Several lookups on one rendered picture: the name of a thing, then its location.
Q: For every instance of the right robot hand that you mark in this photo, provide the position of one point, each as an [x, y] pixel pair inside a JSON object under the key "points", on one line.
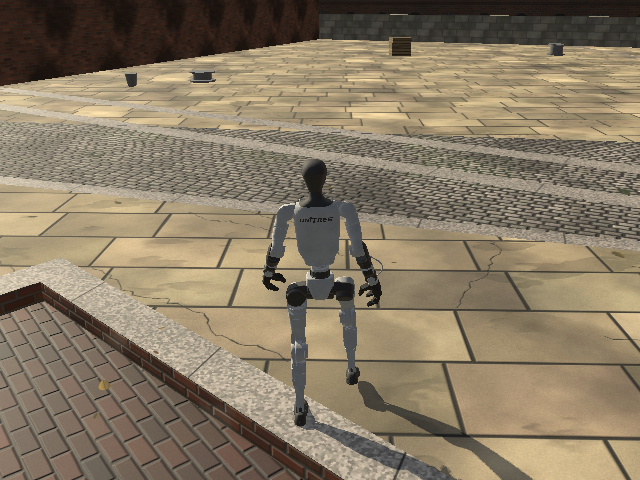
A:
{"points": [[374, 290]]}

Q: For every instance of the left robot hand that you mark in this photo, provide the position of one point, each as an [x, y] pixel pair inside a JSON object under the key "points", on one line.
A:
{"points": [[276, 277]]}

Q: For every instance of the right robot forearm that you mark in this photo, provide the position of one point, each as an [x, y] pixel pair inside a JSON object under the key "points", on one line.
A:
{"points": [[366, 267]]}

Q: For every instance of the robot right upper arm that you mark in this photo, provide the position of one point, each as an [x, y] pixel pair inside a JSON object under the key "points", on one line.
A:
{"points": [[348, 211]]}

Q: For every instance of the robot left upper arm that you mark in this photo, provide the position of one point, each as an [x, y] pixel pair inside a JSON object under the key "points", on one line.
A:
{"points": [[284, 214]]}

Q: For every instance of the robot left thigh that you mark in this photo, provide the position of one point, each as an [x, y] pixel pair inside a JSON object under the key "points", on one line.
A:
{"points": [[296, 305]]}

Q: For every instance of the left robot forearm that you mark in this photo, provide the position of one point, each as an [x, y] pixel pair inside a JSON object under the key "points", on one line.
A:
{"points": [[270, 264]]}

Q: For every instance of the humanoid robot torso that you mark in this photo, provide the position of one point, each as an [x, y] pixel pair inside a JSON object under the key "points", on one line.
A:
{"points": [[317, 233]]}

